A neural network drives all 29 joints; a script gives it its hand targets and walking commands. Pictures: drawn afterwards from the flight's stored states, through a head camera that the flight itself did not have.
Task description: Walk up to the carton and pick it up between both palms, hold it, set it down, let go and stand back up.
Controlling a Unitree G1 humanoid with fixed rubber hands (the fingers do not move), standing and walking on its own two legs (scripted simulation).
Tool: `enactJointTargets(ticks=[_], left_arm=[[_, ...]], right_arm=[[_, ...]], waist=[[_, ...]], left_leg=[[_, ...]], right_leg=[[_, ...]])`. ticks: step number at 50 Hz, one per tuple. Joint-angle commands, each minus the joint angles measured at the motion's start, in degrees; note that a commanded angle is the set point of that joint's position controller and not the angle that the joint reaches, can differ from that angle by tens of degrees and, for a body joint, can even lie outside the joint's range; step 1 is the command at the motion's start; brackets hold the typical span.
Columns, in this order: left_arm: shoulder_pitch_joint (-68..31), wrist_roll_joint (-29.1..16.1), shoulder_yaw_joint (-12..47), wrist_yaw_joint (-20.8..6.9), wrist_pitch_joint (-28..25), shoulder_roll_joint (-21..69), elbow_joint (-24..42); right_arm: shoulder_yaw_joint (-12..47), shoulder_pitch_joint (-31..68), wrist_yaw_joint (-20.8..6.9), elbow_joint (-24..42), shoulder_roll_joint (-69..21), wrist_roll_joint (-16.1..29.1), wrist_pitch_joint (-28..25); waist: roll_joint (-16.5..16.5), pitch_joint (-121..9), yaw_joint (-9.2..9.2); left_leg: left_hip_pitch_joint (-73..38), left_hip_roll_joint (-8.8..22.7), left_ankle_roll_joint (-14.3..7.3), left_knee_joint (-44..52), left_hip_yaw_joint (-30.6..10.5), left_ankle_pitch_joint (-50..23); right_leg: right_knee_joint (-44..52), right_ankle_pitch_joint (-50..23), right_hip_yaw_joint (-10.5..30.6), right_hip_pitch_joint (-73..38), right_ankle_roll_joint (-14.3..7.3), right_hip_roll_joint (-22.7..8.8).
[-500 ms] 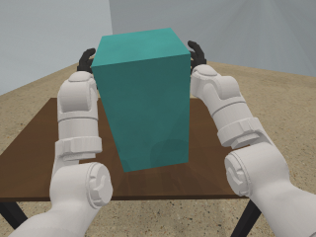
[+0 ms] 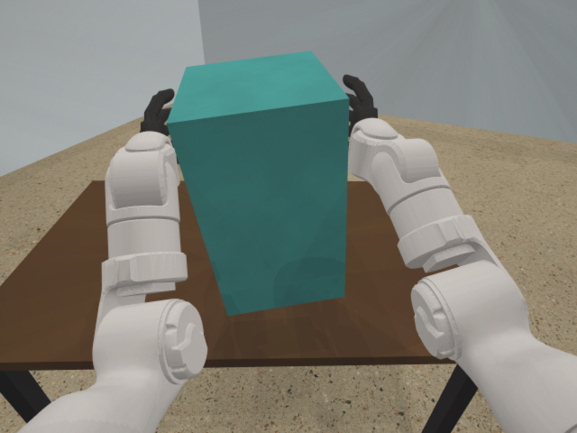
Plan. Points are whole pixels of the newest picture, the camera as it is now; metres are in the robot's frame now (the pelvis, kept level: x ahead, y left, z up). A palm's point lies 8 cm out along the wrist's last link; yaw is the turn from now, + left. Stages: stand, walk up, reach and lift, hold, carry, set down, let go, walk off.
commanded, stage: hold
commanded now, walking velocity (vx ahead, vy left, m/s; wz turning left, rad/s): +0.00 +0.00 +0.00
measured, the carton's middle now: (268, 186) +0.36 +0.00 +0.24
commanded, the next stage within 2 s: none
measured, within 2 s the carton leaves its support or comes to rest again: neither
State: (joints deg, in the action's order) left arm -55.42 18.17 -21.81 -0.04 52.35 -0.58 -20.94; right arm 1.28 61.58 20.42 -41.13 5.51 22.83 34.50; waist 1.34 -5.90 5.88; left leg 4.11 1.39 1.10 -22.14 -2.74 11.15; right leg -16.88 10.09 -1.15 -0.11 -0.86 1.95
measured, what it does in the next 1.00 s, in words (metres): stands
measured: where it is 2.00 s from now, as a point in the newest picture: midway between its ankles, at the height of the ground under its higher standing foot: outside the picture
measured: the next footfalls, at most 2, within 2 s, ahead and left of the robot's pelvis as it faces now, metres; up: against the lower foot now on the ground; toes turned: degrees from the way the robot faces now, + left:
none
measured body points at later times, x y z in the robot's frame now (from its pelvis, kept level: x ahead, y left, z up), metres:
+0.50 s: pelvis +0.00 +0.00 +0.00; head -0.09 +0.02 +0.44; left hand +0.39 +0.14 +0.30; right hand +0.38 -0.12 +0.31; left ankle +0.02 +0.13 -0.75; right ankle +0.00 -0.11 -0.75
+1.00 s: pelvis +0.00 +0.00 +0.00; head -0.09 +0.02 +0.44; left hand +0.39 +0.14 +0.29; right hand +0.38 -0.12 +0.31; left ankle +0.02 +0.13 -0.75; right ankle +0.00 -0.11 -0.75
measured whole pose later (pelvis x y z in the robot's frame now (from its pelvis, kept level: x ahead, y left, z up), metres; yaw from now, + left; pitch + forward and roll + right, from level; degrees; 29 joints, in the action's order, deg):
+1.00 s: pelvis +0.00 +0.00 +0.00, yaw +0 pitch -6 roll -1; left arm -55.6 17.8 -22.0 0.4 51.9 -0.6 -22.2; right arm 1.1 62.0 20.7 -42.2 5.5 23.2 35.0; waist 1.2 -6.5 5.9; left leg 4.7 1.2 1.0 -22.1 -3.0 11.1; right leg -16.8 10.0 -0.7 0.3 -0.8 2.1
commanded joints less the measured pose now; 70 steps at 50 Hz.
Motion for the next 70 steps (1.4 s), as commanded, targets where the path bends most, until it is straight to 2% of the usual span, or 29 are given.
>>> enactJointTargets(ticks=[1,5,11,13,14,18,20,22,23,26,29,31,33,35,40,41,45,46,49,52,54,56,58,60,61,64,65,66,70], left_arm=[[-43.74,-9.46,22.42,-7.69,-5.11,33.02,3.50],[-44.06,-8.94,21.57,-7.86,-5.17,33.44,1.39],[-46.84,-9.81,21.51,-7.07,-6.35,33.62,0.60],[-46.23,-9.54,20.49,-7.04,-6.39,33.14,-0.31],[-46.31,-9.58,20.50,-7.04,-6.39,32.73,0.00],[-44.19,-9.21,19.91,-7.39,-6.19,32.14,-0.01],[-45.12,-9.86,20.77,-7.52,-6.22,32.70,0.76],[-45.16,-10.19,21.15,-7.54,-6.07,32.97,0.68],[-44.33,-10.19,21.07,-7.53,-5.96,33.16,0.73],[-43.58,-10.00,21.66,-7.66,-5.62,33.35,1.28],[-43.79,-9.85,21.34,-7.76,-5.26,33.32,1.49],[-45.92,-10.10,22.47,-7.41,-5.68,33.30,4.21],[-44.95,-10.72,22.72,-6.94,-5.70,34.12,3.80],[-43.94,-9.99,21.94,-6.85,-5.52,33.23,3.87],[-43.31,-9.76,22.45,-7.25,-4.90,33.61,3.06],[-44.01,-10.26,22.97,-7.15,-5.14,34.12,4.32],[-44.74,-10.41,23.14,-6.97,-5.37,33.38,4.47],[-44.53,-10.05,22.42,-6.97,-5.24,33.30,2.94],[-45.03,-9.82,21.98,-7.01,-5.33,33.77,2.12],[-45.88,-10.42,22.41,-6.79,-5.73,34.00,2.33],[-45.37,-10.20,21.32,-6.80,-5.77,33.74,0.41],[-45.75,-10.06,21.11,-6.93,-5.85,33.59,-0.05],[-44.58,-9.26,20.37,-7.13,-5.73,33.27,-0.87],[-44.14,-9.77,20.70,-7.08,-5.92,33.06,0.99],[-43.92,-9.90,21.37,-7.09,-5.66,33.22,1.80],[-43.10,-8.96,20.50,-7.46,-5.23,31.83,1.41],[-43.15,-9.63,21.59,-7.47,-5.44,32.49,3.25],[-43.05,-9.75,22.19,-7.38,-5.33,33.20,3.20],[-43.72,-10.62,22.86,-7.20,-5.31,33.55,3.45]], right_arm=[[12.67,45.66,-6.57,14.00,-37.96,8.42,0.07],[11.78,47.09,-7.01,13.03,-37.30,7.60,-0.13],[11.45,48.70,-7.59,11.46,-39.10,7.41,-0.70],[11.63,48.87,-7.46,11.94,-38.90,7.51,-0.70],[11.52,48.51,-7.37,11.52,-39.20,7.82,-0.60],[12.45,47.38,-6.92,11.77,-38.62,8.35,-0.35],[12.17,47.52,-6.58,12.91,-39.02,8.38,-0.39],[11.82,47.61,-6.61,13.07,-38.39,8.82,-0.30],[12.26,47.48,-6.54,13.55,-38.24,8.72,-0.25],[11.94,46.26,-6.38,13.16,-37.17,8.95,0.12],[12.20,47.26,-6.29,14.41,-37.28,9.20,0.17],[12.64,46.56,-6.49,13.78,-38.58,9.23,0.27],[13.58,48.13,-6.53,16.65,-38.86,10.02,-0.10],[13.81,47.01,-6.45,15.97,-38.73,9.93,0.07],[12.84,45.82,-6.59,14.26,-37.66,9.14,0.39],[13.32,46.91,-6.64,15.64,-38.07,9.40,0.14],[12.98,45.98,-6.59,14.34,-38.10,8.84,0.39],[12.94,46.81,-6.60,14.77,-38.19,8.77,0.39],[12.13,46.68,-6.92,12.79,-37.61,8.41,0.36],[12.24,48.32,-7.26,14.11,-38.64,8.45,0.02],[11.54,48.40,-7.34,12.66,-38.37,8.14,0.03],[11.23,48.04,-7.37,11.66,-38.06,7.79,0.19],[11.28,48.32,-7.21,11.91,-37.78,7.69,0.10],[12.84,48.00,-6.94,13.38,-38.01,9.10,0.04],[12.69,47.14,-6.68,13.48,-37.88,9.49,0.17],[12.73,45.95,-6.46,12.55,-37.51,9.29,0.64],[13.30,45.62,-6.39,13.85,-37.73,9.51,0.43],[13.06,46.22,-6.35,14.87,-37.54,9.64,0.30],[13.42,47.28,-6.21,16.28,-38.23,9.68,0.30]], waist=[[-3.75,-16.43,0.74],[-3.78,-13.82,0.39],[-3.43,-16.17,0.01],[-2.85,-16.58,-0.76],[-2.83,-16.74,-0.28],[-2.12,-16.87,-0.53],[-2.28,-17.06,0.28],[-3.73,-16.21,0.62],[-2.96,-16.93,0.50],[-4.34,-16.46,1.09],[-3.79,-15.46,0.91],[-4.07,-16.99,0.94],[-3.77,-18.69,0.29],[-3.00,-17.67,-0.32],[-3.82,-15.89,0.71],[-3.87,-17.01,0.40],[-4.12,-16.96,0.64],[-3.30,-16.51,0.58],[-4.25,-15.51,0.49],[-3.89,-17.31,0.18],[-3.17,-16.13,-0.25],[-3.11,-15.37,0.07],[-2.85,-15.46,-0.19],[-2.75,-18.20,-0.38],[-3.35,-18.20,0.23],[-2.92,-15.87,0.67],[-3.01,-16.78,0.53],[-3.84,-17.19,1.05],[-3.57,-17.64,0.99]], left_leg=[[-2.61,-3.42,1.51,2.89,1.74,-10.88],[-1.93,-3.26,1.39,3.65,1.85,-8.03],[-1.15,-3.30,0.91,3.55,1.59,-6.49],[-0.42,-3.54,0.66,3.45,1.89,-7.16],[-0.83,-3.56,0.55,3.43,1.88,-7.17],[-1.35,-3.58,0.63,3.09,1.88,-8.60],[-1.28,-3.80,0.79,2.87,1.82,-8.97],[-1.85,-3.78,1.12,2.78,1.67,-9.05],[-2.22,-3.57,1.32,2.45,1.52,-10.07],[-2.66,-3.61,1.90,2.19,1.52,-11.24],[-2.56,-3.53,1.81,2.38,1.47,-10.88],[-2.61,-3.61,1.59,2.53,1.32,-10.22],[-3.48,-3.69,1.73,1.72,1.50,-12.90],[-3.22,-3.60,1.74,1.70,1.46,-13.65],[-3.11,-3.62,1.45,2.69,1.59,-10.55],[-3.62,-3.37,1.52,2.39,1.37,-11.22],[-2.85,-3.54,1.95,2.33,1.40,-11.18],[-2.95,-3.58,1.54,2.54,1.58,-10.20],[-1.85,-3.27,1.51,3.47,1.57,-8.20],[-1.56,-3.34,1.32,2.96,1.45,-8.52],[-1.34,-3.23,1.12,3.25,1.36,-7.71],[-1.04,-3.24,1.14,3.46,1.55,-7.18],[-0.88,-3.32,0.96,3.48,1.55,-7.60],[-2.31,-3.68,1.22,2.30,1.60,-11.07],[-2.91,-3.58,1.51,1.86,1.46,-12.72],[-2.72,-3.57,1.40,2.44,1.84,-11.42],[-2.52,-3.57,1.50,2.23,1.55,-12.35],[-2.74,-3.76,1.73,2.06,1.56,-12.52],[-3.01,-3.74,1.60,1.75,1.30,-12.27]], right_leg=[[0.92,-12.98,0.13,-3.77,4.70,2.43],[1.48,-9.12,-0.20,-2.41,4.62,2.45],[1.22,-7.50,0.01,-1.53,4.51,2.16],[1.23,-8.68,0.23,-2.04,4.76,2.22],[1.35,-9.38,0.39,-2.52,4.88,2.06],[1.25,-11.47,0.57,-3.65,5.11,2.01],[1.20,-12.18,0.49,-3.00,5.13,2.07],[1.14,-11.83,0.34,-2.46,4.91,2.01],[1.14,-12.42,0.41,-2.91,4.95,2.12],[1.16,-13.21,0.39,-3.04,4.72,2.25],[1.34,-12.81,0.18,-3.22,4.83,2.29],[1.07,-12.04,0.36,-2.83,4.89,2.27],[0.83,-14.29,0.18,-3.30,4.89,2.49],[0.60,-15.20,-0.04,-3.53,5.10,2.80],[1.64,-12.11,0.42,-2.74,4.80,2.36],[1.13,-12.84,0.20,-2.77,4.76,2.53],[1.13,-12.71,0.28,-2.64,4.78,2.47],[1.45,-12.33,0.31,-2.70,4.99,2.35],[1.51,-9.53,0.26,-2.52,4.60,2.46],[1.15,-10.28,0.43,-2.64,4.58,2.41],[1.29,-9.38,0.20,-1.94,4.55,2.47],[1.61,-8.29,0.31,-1.58,4.50,2.38],[1.67,-9.34,0.34,-2.28,4.64,2.42],[0.78,-13.98,0.64,-4.16,4.87,2.42],[0.56,-15.61,0.62,-4.39,4.93,2.55],[1.23,-14.88,0.54,-4.40,5.03,2.29],[1.01,-15.79,0.44,-4.73,5.15,2.42],[0.95,-15.84,0.54,-4.58,4.92,2.48],[0.81,-15.85,0.68,-3.49,4.84,2.10]])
